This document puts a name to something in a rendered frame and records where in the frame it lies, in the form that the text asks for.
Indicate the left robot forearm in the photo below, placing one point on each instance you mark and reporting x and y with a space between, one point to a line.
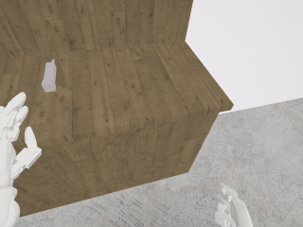
9 208

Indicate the left robot hand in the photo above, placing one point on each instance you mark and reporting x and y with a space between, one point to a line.
11 118

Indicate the right robot hand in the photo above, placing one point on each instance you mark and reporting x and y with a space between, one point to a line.
236 214

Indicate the tap lever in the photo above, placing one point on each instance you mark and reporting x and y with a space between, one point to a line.
49 80

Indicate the counter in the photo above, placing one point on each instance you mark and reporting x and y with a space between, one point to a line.
133 103

